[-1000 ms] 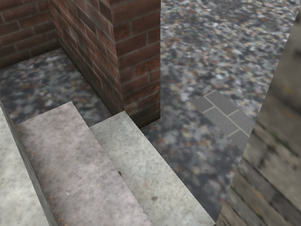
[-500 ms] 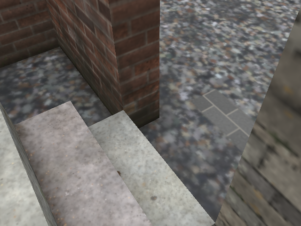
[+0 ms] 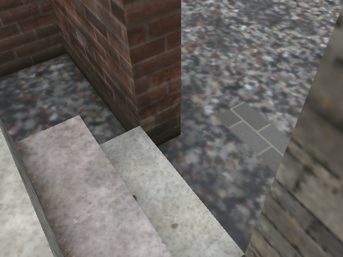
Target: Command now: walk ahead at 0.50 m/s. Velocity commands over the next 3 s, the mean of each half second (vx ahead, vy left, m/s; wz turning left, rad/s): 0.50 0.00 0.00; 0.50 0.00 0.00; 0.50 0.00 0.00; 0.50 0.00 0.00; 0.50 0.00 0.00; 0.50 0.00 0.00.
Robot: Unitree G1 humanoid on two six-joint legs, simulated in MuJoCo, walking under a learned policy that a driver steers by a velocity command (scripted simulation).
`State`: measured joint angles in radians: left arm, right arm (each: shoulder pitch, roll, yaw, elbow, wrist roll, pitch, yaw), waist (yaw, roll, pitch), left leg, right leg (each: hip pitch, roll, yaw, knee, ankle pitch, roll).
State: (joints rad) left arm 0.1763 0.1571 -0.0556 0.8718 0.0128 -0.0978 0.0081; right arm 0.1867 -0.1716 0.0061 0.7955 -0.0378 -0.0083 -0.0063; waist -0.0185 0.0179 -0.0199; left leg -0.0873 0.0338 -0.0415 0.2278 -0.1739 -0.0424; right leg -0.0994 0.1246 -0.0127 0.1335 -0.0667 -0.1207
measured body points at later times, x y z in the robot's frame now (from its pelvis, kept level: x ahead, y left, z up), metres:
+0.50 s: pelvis +0.00 +0.00 +0.00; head +0.01 -0.01 +0.45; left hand +0.13 +0.21 -0.12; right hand +0.12 -0.22 -0.13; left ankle -0.04 +0.15 -0.75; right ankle +0.00 -0.04 -0.75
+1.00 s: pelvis +0.00 +0.00 +0.00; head +0.01 -0.01 +0.45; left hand +0.13 +0.21 -0.13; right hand +0.12 -0.22 -0.13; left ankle -0.04 +0.15 -0.75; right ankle +0.00 -0.04 -0.75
